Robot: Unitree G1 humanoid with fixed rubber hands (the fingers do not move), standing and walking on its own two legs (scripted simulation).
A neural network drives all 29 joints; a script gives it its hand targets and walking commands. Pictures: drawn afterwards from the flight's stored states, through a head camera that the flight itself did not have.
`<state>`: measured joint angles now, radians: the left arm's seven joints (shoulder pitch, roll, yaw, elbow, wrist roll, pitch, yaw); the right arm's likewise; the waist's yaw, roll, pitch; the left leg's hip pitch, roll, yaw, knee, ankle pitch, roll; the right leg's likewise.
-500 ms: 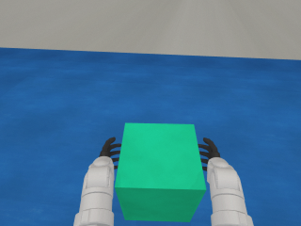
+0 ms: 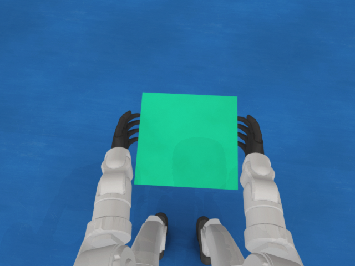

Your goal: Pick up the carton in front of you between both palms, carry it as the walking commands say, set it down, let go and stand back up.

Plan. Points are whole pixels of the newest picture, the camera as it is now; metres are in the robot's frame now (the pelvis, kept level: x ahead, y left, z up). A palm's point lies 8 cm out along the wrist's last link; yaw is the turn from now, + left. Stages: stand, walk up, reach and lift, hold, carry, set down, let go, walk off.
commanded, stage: set down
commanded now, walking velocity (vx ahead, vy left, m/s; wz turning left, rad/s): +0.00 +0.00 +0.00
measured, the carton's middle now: (185, 147) +0.39 +0.00 -0.16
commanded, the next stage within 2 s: none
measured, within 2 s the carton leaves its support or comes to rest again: rests again in 1.72 s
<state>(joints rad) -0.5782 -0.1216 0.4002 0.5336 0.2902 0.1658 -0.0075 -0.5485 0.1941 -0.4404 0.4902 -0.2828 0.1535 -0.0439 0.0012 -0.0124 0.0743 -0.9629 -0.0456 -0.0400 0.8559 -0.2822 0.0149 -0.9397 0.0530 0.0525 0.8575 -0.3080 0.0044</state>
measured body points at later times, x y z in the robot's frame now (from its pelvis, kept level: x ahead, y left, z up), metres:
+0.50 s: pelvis -0.03 +0.00 -0.13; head +0.23 +0.02 +0.24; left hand +0.45 +0.16 -0.22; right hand +0.43 -0.14 -0.22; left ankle +0.06 +0.11 -0.68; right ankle +0.05 -0.12 -0.68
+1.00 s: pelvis -0.05 +0.01 -0.25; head +0.27 +0.03 +0.06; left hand +0.48 +0.17 -0.38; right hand +0.46 -0.13 -0.38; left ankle +0.06 +0.11 -0.68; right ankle +0.05 -0.12 -0.68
